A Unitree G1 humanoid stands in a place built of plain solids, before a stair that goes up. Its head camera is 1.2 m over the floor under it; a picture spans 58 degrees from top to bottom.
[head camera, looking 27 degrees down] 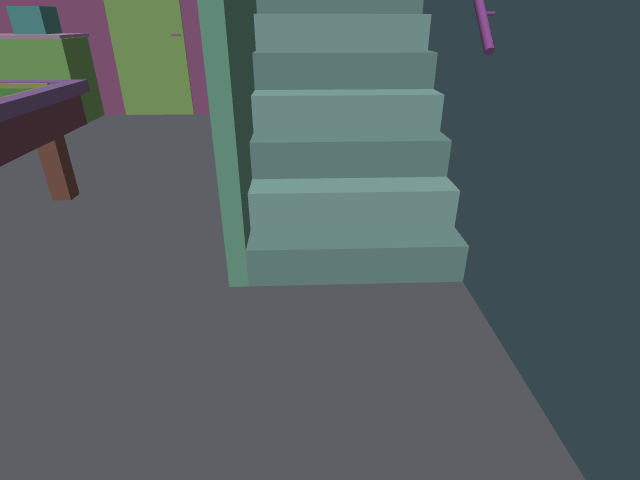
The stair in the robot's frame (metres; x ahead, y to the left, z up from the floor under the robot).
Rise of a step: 0.21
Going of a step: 0.23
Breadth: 1.09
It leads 2 degrees to the left of straight ahead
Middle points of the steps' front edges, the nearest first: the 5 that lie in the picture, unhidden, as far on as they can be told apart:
1.86 -0.19 0.21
2.09 -0.18 0.41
2.31 -0.17 0.62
2.54 -0.16 0.82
2.76 -0.15 1.03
